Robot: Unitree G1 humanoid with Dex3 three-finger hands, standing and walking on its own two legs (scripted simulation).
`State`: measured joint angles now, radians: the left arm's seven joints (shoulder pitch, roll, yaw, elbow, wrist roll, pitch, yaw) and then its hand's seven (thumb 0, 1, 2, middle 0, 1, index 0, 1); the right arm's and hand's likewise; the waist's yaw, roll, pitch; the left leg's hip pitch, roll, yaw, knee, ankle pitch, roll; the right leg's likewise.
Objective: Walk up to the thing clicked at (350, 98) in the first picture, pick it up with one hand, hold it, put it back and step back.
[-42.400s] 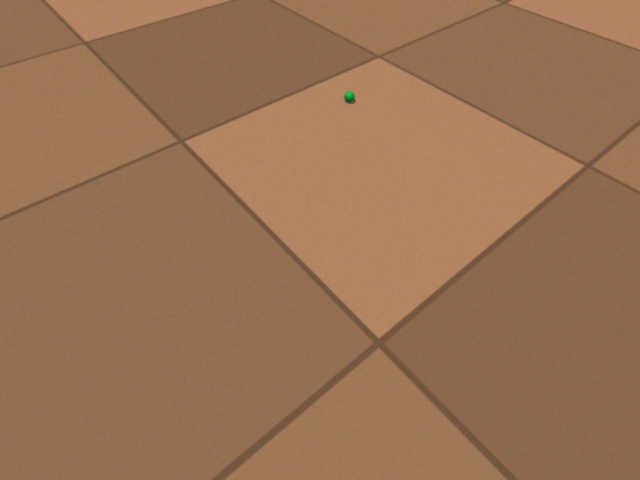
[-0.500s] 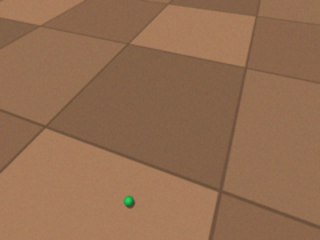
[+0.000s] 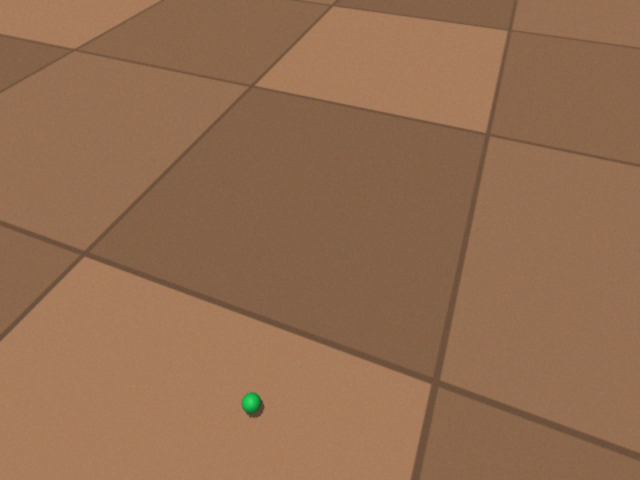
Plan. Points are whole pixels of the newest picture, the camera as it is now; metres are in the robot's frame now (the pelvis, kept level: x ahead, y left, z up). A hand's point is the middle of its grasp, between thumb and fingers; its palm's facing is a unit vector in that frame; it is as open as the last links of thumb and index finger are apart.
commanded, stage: stand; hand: left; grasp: from above
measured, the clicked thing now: (251, 402) +0.44 +0.25 -0.76
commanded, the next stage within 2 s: step back in 0.36 s
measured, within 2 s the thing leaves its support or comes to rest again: neither
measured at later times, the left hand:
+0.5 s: hand out of the picture +0.08 +0.26 -0.16, palm faces +0.00 -0.93 -0.36, open 7.3 cm
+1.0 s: hand out of the picture +0.03 +0.34 -0.18, palm faces -0.06 -0.93 -0.35, open 7.3 cm
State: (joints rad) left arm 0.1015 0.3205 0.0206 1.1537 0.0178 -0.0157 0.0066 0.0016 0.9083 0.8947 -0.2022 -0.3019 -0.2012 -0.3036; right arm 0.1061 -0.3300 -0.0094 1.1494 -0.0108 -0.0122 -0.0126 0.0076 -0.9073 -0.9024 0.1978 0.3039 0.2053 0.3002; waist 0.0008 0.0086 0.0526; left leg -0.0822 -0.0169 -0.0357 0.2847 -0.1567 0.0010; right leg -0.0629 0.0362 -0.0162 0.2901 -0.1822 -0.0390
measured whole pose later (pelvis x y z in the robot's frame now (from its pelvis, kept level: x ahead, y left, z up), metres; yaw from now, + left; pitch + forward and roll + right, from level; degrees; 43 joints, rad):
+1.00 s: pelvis -0.10 +0.08 -0.01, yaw -2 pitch -1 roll -2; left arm 0.09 0.40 0.07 0.89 0.01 0.07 0.02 0.00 0.91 0.89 -0.20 -0.30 -0.20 -0.30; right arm 0.12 -0.33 -0.03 0.90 -0.02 0.02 -0.02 0.01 -0.90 -0.90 0.20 0.30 0.21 0.30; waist -0.01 -0.04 0.20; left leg -0.28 -0.01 0.01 0.54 -0.23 0.06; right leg -0.38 0.10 0.16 1.11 -0.51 0.02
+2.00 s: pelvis -0.41 +0.06 -0.03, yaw -5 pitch -2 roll +0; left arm 0.19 0.42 0.09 0.84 0.02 0.06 0.00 0.00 0.91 0.89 -0.20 -0.30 -0.20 -0.30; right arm 0.06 -0.39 -0.04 0.78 -0.02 0.02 -0.02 0.01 -0.90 -0.90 0.20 0.30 0.21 0.30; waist 0.04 -0.03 0.19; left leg -0.42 0.06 0.03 0.67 -0.21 0.00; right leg -0.25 0.01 0.08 0.74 -0.43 0.02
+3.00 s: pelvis -0.66 +0.03 -0.02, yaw +1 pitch -3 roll +0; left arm 0.27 0.39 0.07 0.96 0.04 -0.01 -0.02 0.00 0.90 0.89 -0.21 -0.30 -0.20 -0.30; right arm 0.25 -0.39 -0.06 0.99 -0.03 0.01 0.02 0.01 -0.91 -0.90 0.20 0.30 0.20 0.30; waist 0.03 0.02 0.06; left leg -0.30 -0.02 -0.04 0.62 -0.32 0.00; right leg -0.17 -0.03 -0.01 0.61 -0.39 0.01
